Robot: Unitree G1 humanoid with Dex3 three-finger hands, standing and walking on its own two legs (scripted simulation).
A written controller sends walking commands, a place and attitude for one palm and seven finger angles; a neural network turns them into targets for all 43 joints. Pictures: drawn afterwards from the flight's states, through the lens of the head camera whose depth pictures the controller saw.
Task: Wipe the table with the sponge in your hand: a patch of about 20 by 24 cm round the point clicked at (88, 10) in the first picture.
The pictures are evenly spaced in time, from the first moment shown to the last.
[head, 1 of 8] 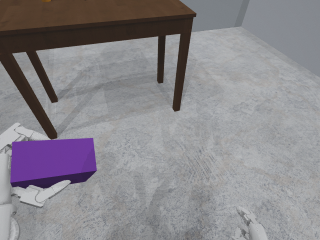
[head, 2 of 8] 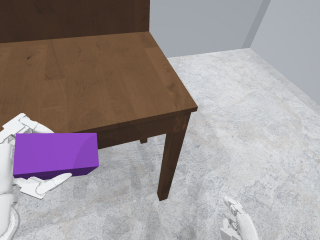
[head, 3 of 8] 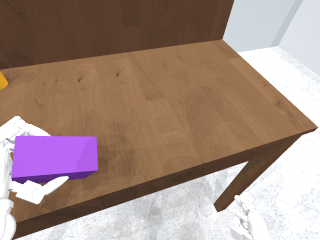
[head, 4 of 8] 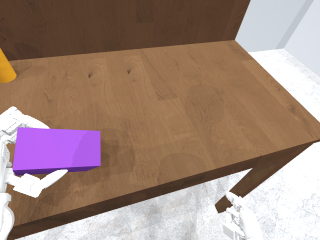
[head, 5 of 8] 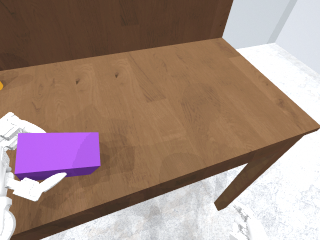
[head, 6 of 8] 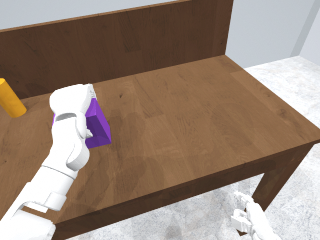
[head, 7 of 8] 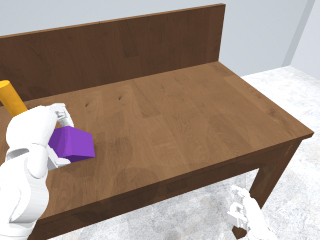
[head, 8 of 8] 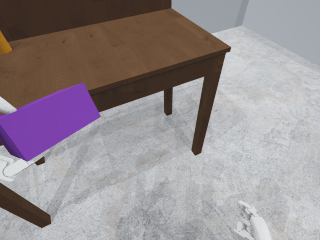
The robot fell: no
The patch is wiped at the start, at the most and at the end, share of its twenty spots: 0.00 0.90 0.90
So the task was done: yes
